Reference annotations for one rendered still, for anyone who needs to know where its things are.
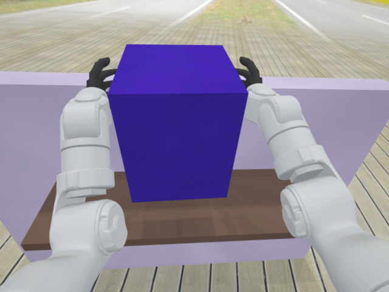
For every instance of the right robot hand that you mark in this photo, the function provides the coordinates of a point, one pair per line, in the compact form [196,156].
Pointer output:
[252,76]

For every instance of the robot right upper arm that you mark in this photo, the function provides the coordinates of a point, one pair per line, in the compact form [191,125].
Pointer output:
[322,212]

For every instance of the left robot forearm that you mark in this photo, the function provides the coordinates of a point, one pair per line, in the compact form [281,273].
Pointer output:
[84,146]

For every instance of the carton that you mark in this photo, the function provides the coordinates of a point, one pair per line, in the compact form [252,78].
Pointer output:
[177,112]

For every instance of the table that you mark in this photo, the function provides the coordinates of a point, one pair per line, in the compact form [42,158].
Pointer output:
[251,211]

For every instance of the left robot hand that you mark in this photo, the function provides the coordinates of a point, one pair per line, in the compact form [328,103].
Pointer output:
[97,76]

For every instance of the right robot forearm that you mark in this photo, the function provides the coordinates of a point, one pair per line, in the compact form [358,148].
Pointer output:
[297,157]

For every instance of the robot left upper arm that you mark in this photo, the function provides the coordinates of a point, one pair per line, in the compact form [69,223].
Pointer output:
[83,238]

